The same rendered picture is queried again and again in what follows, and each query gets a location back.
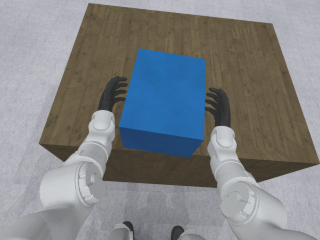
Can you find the robot right shin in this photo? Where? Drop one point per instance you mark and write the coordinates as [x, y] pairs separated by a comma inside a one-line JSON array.
[[188, 232]]

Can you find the robot left hand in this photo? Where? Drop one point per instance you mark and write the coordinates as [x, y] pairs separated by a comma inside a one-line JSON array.
[[108, 99]]

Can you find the carton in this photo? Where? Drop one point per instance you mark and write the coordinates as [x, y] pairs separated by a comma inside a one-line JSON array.
[[164, 109]]

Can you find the robot shin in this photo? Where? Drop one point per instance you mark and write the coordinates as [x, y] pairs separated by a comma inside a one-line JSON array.
[[188, 232], [120, 225]]

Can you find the pedestal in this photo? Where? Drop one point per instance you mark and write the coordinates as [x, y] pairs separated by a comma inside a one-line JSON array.
[[243, 58]]

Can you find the robot left shin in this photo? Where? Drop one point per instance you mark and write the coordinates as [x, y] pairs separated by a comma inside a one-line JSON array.
[[120, 225]]

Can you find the robot left forearm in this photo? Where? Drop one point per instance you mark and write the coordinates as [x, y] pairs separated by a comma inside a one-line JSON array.
[[97, 146]]

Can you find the robot right forearm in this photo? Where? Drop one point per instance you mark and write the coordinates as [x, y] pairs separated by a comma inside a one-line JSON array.
[[225, 165]]

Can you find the robot right upper arm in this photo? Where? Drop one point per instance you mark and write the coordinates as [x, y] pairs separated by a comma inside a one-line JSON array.
[[254, 214]]

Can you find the robot left upper arm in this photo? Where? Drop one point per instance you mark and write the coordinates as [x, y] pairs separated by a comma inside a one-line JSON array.
[[68, 195]]

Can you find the robot right hand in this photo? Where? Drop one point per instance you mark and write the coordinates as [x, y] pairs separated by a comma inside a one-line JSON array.
[[222, 113]]

